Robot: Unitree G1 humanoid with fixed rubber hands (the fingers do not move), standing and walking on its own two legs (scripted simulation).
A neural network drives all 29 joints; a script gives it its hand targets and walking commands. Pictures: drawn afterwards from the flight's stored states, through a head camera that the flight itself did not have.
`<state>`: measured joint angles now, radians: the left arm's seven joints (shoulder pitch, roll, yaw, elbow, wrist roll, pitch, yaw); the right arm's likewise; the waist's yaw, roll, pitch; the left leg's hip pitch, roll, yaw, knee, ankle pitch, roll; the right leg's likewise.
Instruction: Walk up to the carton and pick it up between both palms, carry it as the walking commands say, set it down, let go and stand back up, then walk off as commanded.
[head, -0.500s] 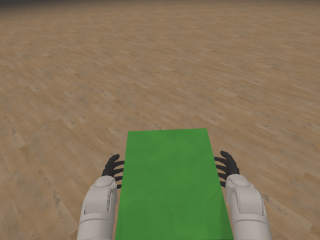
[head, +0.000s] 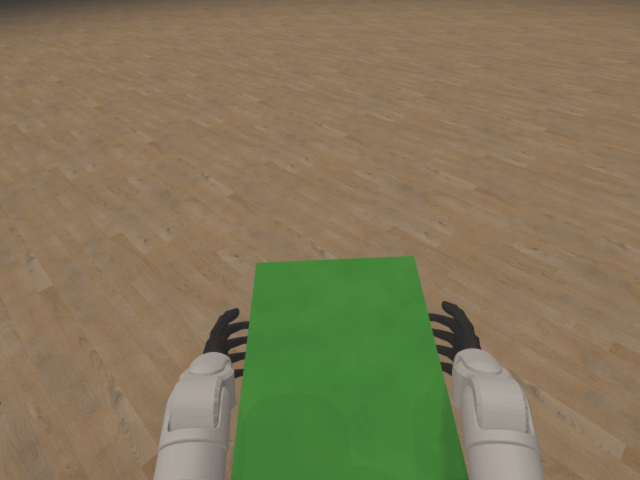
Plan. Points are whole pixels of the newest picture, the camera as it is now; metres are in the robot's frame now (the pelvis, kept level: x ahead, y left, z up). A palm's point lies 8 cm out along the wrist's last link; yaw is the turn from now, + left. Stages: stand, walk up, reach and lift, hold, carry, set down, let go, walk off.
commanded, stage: hold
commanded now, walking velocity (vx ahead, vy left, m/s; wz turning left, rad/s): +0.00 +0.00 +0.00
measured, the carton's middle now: (340, 384) +0.27 -0.01 -0.03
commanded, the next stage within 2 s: carry in 0.20 s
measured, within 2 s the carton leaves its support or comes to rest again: neither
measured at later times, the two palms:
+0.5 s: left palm (236, 310) +0.32 +0.13 +0.07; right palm (482, 323) +0.29 -0.19 +0.07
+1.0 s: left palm (353, 217) +0.52 -0.04 +0.07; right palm (557, 269) +0.39 -0.33 +0.07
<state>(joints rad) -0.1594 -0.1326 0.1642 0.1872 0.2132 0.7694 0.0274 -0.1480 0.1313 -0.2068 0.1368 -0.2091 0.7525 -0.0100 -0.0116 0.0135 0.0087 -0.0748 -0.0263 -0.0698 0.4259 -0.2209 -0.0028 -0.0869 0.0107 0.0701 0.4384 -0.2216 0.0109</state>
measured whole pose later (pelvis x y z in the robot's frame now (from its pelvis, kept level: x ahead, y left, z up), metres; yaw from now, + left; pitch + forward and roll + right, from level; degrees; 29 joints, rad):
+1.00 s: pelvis +0.25 -0.09 -0.03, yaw -21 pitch +3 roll -2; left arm -0.02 -0.13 0.07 -0.40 0.04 1.18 0.12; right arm 0.06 0.13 -0.14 -0.50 0.00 1.15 -0.13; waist -0.03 0.05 -0.19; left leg -0.18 0.16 0.14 0.95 -0.52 -0.08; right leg -0.46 0.06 -0.21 0.67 -0.25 -0.14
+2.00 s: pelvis +0.66 -0.42 -0.01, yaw -53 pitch +5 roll +0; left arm 0.03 -0.13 0.07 -0.47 0.03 1.17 0.12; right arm 0.05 0.13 -0.11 -0.52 -0.01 1.16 -0.12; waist 0.04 0.04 -0.10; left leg -0.51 0.11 0.08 1.02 -0.46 -0.11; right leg -0.36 0.05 -0.11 0.52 -0.25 -0.10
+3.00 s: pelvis +0.82 -0.97 -0.01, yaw -87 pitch +4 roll +0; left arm 0.06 -0.13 0.04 -0.56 0.04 1.13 0.13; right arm 0.06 0.13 -0.10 -0.57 -0.02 1.11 -0.09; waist 0.03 -0.01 -0.12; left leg -0.49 0.05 0.15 0.51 -0.22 -0.04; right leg -0.16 0.09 0.03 0.51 -0.40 -0.08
